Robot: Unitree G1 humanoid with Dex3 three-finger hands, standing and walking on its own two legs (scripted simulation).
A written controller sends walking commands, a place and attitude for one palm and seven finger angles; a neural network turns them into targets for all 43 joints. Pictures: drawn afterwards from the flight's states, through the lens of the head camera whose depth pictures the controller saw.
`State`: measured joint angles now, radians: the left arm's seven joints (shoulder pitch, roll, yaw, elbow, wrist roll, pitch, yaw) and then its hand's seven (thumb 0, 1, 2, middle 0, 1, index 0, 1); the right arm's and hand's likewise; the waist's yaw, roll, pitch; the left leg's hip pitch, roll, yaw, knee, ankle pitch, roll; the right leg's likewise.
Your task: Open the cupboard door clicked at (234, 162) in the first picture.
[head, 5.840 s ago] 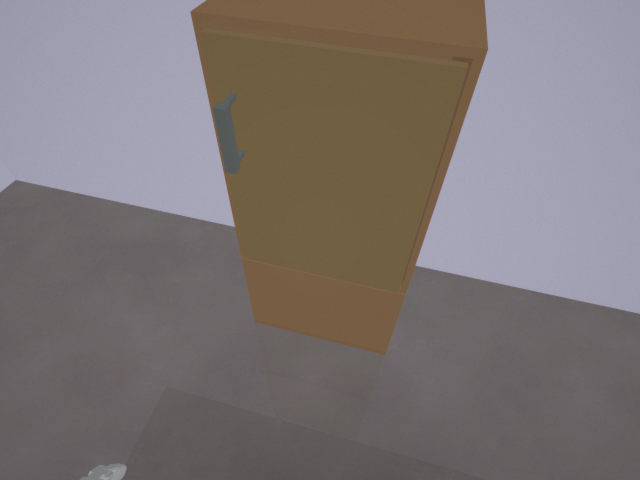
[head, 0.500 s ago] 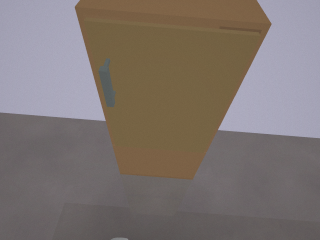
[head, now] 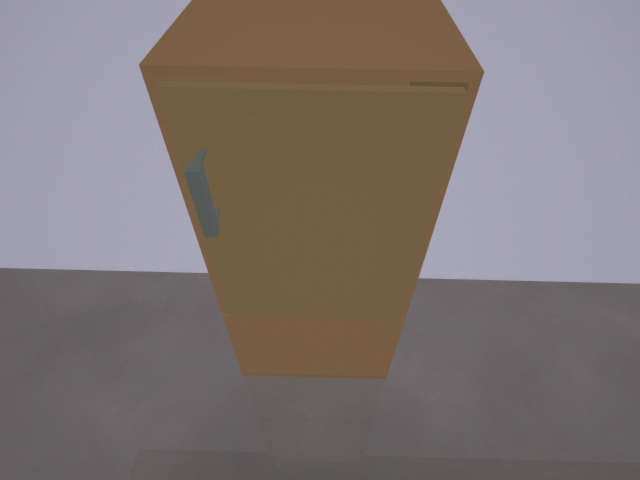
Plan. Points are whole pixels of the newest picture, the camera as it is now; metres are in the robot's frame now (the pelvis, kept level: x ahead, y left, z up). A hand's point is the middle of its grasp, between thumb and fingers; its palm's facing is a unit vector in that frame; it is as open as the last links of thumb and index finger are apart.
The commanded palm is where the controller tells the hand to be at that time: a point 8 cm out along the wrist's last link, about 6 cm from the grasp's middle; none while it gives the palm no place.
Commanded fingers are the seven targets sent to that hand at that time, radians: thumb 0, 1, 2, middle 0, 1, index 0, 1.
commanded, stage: come to a stop and stand still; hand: left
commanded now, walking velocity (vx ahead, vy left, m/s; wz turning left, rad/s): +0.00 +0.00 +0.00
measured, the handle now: (206, 194) +0.52 +0.22 +0.06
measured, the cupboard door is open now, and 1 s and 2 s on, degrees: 0 0 0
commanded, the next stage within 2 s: look again from close up in 0.20 s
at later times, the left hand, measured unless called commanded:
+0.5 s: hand out of the picture +0.02 +0.20 -0.17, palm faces -0.01 -0.98 -0.18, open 7.4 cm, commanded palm none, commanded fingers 0.00 0.90 0.90 -0.20 -0.30 -0.20 -0.30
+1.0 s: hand out of the picture +0.12 +0.24 -0.11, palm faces +0.20 -0.96 -0.17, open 7.4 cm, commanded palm +0.12 +0.28 -0.06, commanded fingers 0.00 0.76 0.84 -0.21 -0.39 -0.21 -0.39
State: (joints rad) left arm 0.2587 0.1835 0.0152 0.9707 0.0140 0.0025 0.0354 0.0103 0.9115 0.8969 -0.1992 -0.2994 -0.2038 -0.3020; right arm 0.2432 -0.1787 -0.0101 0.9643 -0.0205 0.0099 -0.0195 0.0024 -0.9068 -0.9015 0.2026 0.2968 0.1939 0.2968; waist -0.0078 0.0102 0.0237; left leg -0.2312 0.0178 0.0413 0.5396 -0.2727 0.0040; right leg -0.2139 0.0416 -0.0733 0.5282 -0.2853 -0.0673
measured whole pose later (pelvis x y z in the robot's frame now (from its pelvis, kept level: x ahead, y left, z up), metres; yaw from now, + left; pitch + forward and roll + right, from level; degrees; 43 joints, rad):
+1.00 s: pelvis +0.01 +0.05 +0.00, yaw +0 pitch +0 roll +1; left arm 0.47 0.19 0.03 0.41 -0.10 0.03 0.08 0.02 0.89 0.89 -0.20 -0.31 -0.20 -0.31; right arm 0.32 -0.18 0.02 0.91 0.03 -0.16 -0.05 0.01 -0.90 -0.90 0.21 0.30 0.20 0.30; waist 0.01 -0.04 0.00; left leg -0.20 -0.07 0.08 0.44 -0.25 0.07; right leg -0.24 -0.04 -0.03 0.55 -0.31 -0.01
